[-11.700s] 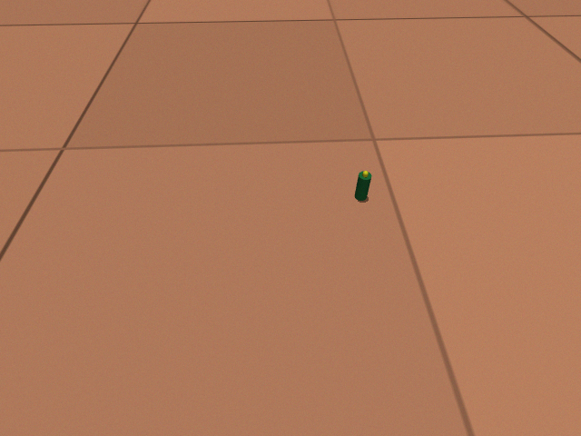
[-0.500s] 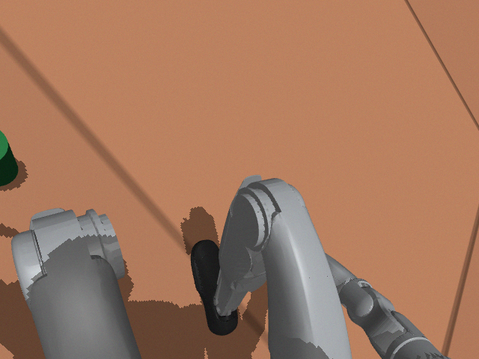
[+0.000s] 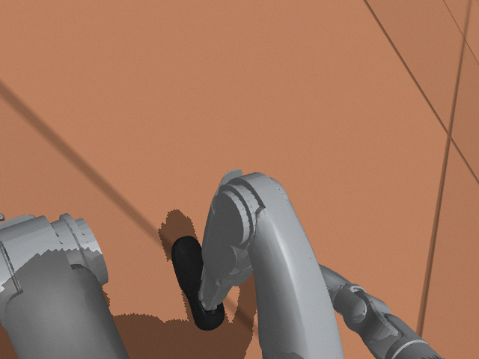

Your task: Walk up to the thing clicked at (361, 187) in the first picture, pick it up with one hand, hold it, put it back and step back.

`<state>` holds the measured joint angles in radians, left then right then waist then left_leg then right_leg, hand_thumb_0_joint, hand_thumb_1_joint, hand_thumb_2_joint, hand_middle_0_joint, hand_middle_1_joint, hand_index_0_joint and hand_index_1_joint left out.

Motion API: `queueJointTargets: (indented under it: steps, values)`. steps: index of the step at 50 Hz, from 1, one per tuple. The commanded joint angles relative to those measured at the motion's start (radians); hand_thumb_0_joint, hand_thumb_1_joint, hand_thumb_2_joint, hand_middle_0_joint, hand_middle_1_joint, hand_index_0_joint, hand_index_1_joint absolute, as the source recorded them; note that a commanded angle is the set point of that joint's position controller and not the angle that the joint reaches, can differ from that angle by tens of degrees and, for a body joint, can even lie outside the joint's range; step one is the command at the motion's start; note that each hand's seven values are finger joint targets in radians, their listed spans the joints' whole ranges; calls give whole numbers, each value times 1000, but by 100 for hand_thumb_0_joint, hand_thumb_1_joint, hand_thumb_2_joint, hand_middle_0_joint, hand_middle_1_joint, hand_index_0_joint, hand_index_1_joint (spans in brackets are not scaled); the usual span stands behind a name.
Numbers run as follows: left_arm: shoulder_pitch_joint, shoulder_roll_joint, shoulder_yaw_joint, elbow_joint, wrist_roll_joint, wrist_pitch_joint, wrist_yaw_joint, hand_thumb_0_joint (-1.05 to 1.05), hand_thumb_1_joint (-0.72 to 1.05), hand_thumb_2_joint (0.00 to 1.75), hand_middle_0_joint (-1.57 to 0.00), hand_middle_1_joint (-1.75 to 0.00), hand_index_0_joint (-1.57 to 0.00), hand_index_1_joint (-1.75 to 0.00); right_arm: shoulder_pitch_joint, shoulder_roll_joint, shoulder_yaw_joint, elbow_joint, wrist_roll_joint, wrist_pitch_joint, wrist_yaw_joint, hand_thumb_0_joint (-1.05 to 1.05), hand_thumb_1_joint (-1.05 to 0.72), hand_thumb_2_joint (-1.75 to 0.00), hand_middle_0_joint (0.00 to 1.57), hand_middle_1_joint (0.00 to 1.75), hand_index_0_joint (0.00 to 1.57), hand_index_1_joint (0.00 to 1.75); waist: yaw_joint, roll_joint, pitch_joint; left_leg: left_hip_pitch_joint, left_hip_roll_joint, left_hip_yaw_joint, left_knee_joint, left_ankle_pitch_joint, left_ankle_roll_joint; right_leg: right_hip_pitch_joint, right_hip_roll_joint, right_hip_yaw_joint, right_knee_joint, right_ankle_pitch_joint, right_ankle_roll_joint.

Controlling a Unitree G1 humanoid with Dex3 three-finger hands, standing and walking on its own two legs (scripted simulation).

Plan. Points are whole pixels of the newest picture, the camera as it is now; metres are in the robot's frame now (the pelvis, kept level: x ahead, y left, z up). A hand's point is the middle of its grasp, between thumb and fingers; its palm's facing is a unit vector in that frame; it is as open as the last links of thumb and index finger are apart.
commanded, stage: rest palm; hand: left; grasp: from the side
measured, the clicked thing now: out of the picture +0.44 +0.28 -0.20
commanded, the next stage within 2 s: close in 0.06 s
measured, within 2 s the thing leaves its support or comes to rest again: leaves its support in 1.16 s
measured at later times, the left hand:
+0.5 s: hand out of the picture +0.43 +0.27 -0.17, palm faces +0.29 -0.96 +0.00, open 11.8 cm
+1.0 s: hand out of the picture +0.44 +0.27 -0.17, palm faces +0.30 -0.95 +0.00, open 8.3 cm
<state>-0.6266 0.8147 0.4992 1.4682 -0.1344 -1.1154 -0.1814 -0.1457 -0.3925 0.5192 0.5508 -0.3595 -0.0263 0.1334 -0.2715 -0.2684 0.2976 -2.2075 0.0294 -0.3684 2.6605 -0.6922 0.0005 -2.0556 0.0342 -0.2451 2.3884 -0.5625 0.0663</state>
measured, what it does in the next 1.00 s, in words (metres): stands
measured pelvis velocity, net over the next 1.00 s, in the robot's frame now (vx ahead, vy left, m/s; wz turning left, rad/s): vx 0.00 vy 0.00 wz -0.02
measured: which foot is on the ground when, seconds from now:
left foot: down 0.00-1.00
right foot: down 0.00-1.00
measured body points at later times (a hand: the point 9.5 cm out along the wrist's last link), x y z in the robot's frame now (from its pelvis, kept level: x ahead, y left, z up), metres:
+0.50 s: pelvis +0.00 +0.00 +0.00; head +0.23 +0.19 +0.33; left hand +0.41 +0.32 -0.17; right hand +0.18 -0.24 -0.03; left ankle +0.09 +0.12 -0.25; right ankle +0.15 -0.12 -0.25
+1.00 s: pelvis +0.00 +0.00 +0.00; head +0.23 +0.19 +0.33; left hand +0.42 +0.32 -0.17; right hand +0.16 -0.24 -0.02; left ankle +0.09 +0.12 -0.25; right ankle +0.15 -0.12 -0.25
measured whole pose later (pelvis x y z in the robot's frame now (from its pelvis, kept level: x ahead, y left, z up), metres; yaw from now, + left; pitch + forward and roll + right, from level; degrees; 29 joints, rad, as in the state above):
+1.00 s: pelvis +0.00 +0.00 +0.00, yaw -1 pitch +11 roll -19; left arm -0.69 0.87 0.45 1.50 -0.07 -1.13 -0.02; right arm -0.18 -0.38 0.56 0.54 -0.39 0.01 0.15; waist -0.28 -0.30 0.32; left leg -2.20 0.03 -0.41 2.66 -0.71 -0.01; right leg -2.04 0.05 -0.27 2.36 -0.56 0.07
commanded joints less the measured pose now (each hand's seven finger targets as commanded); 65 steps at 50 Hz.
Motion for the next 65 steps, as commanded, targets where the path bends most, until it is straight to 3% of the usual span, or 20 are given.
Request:
queueJointTargets:
  steps: [1,8,9,12,17,26,27,29,31,32,42,47,53,57,62,64,65]
  values:
    - [-178,158,-4,-134,5,-84,27,0,-48,11,-4,-7,-4,-7,4,-357,-125,-18,-4,6,-22,0,-92,-91,20,30,20,30,-88,548,-537,384,45,79,-360,62,-32,260,45,-110,-148,98,-64]
    - [-202,151,-18,-135,17,-102,71,0,-29,19,-12,-11,-11,-12,-5,-356,-118,-11,-15,10,-19,0,-90,-91,20,30,20,30,-107,532,-528,384,46,77,-341,102,-30,270,47,-111,-152,138,-60]
    - [-206,163,-17,-141,18,-104,80,0,-23,23,-20,-19,-19,-19,-12,-354,-116,-15,-16,9,-18,0,-90,-90,20,30,20,30,-99,527,-524,366,45,84,-334,87,-26,273,50,-107,-158,127,-61]
    - [-218,170,-10,-128,20,-107,94,0,-12,37,-35,-33,-33,-33,-6,-354,-110,-14,-19,14,-17,0,-90,-90,20,30,20,30,-112,517,-523,361,46,78,-337,52,-24,276,52,-115,-165,101,-59]
    - [-210,180,-22,-116,46,-103,117,0,5,48,-44,-42,-42,-43,-14,-353,-109,-15,-21,21,-15,0,-89,-90,20,30,20,30,-105,543,-511,378,52,68,-353,67,-31,262,55,-118,-154,109,-63]
    - [-222,168,-39,-106,52,-95,138,0,36,72,-70,-69,-69,-69,-9,-353,-106,-9,-20,31,-14,0,-88,-90,20,30,20,30,-122,544,-504,385,53,55,-355,91,-33,261,56,-127,-152,134,-63]
    - [-214,176,-35,-109,51,-93,142,0,39,74,-72,-71,-71,-71,-11,-350,-105,-9,-21,30,-15,0,-88,-90,20,30,20,30,-113,538,-516,388,54,62,-347,99,-31,272,58,-121,-156,141,-63]
    - [-249,179,-40,-110,55,-95,150,0,43,79,-77,-76,-76,-76,-5,-352,-103,-9,-22,33,-13,0,-88,-90,20,30,20,30,-132,542,-509,384,52,61,-347,98,-30,268,57,-125,-159,139,-62]
    - [-245,199,-30,-107,53,-93,155,0,49,86,-85,-84,-84,-84,-7,-346,-99,-8,-20,37,-14,0,-88,-89,20,30,20,30,-120,528,-513,365,51,70,-335,83,-24,276,62,-119,-170,128,-62]
    - [-243,191,-27,-94,57,-92,158,0,53,90,-88,-88,-87,-88,1,-348,-98,-5,-23,39,-14,0,-87,-89,20,30,20,30,-130,531,-513,375,52,64,-339,93,-27,280,61,-122,-168,136,-62]
    - [-269,195,-44,-92,74,-93,172,0,58,127,-123,-130,-123,-131,-7,-351,-93,-11,-29,48,-9,0,-88,-90,20,30,20,30,-134,564,-497,398,57,46,-364,79,-34,257,60,-131,-160,123,-64]
    - [-294,188,-45,-115,50,-95,166,0,54,131,-128,-137,-127,-139,-11,-355,-92,-16,-25,41,-9,0,-91,-91,20,30,20,30,-139,543,-505,371,50,61,-345,66,-23,279,64,-125,-178,122,-61]
    - [-293,212,-44,-179,58,-92,159,0,50,133,-132,-142,-131,-144,9,-350,-99,-2,-21,44,-8,0,-91,-90,20,30,20,30,-121,588,-548,411,54,62,-354,103,-31,297,62,-121,-166,147,-66]
    - [-295,217,-19,-274,56,-73,154,0,45,134,-134,-143,-133,-145,24,-351,-124,3,-17,49,-9,0,-91,-90,20,30,20,30,-103,630,-599,458,55,70,-360,156,-36,301,56,-110,-159,182,-69]
    - [-277,193,-20,-379,60,-14,146,0,45,136,-135,-145,-134,-147,48,-341,-167,0,4,58,-8,0,-90,-90,20,30,20,30,-77,645,-643,445,50,95,-379,137,-33,289,48,-90,-173,165,-75]
    - [-288,167,-51,-441,67,14,135,0,43,136,-137,-147,-136,-149,52,-339,-190,-3,18,62,-7,0,-91,-90,20,30,20,30,-67,689,-649,468,52,95,-409,123,-39,251,41,-85,-165,149,-80]
    - [-237,144,-52,-441,65,35,130,0,44,137,-139,-148,-138,-150,66,-336,-202,-1,24,63,-7,0,-91,-90,20,30,20,30,-55,679,-671,480,52,96,-412,142,-40,258,41,-82,-166,164,-80]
